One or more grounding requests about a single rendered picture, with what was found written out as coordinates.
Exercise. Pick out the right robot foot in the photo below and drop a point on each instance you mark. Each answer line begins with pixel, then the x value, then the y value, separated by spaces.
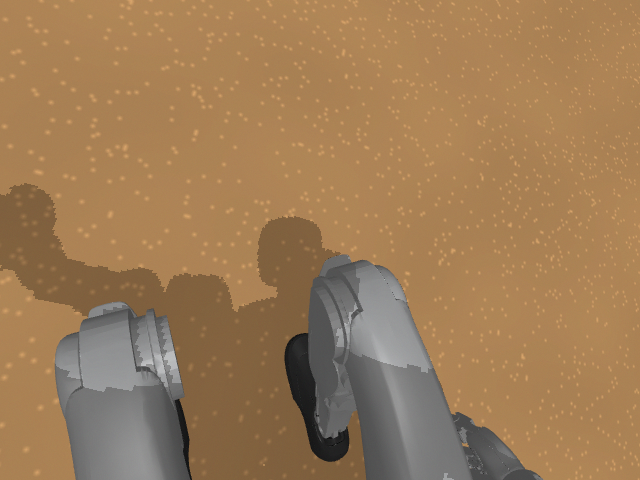
pixel 302 385

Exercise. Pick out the right robot hand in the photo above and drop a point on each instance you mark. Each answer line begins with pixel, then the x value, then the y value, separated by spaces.
pixel 487 455

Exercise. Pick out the left robot foot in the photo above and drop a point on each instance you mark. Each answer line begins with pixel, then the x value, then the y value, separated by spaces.
pixel 184 432

